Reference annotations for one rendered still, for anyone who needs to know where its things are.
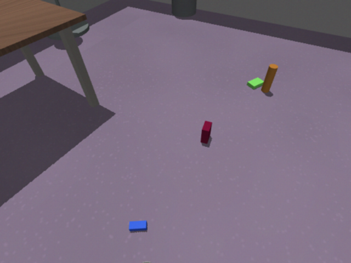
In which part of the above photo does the coat stand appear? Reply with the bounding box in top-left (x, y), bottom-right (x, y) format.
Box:
top-left (47, 0), bottom-right (89, 40)

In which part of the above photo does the table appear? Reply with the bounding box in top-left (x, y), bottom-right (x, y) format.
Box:
top-left (0, 0), bottom-right (99, 108)

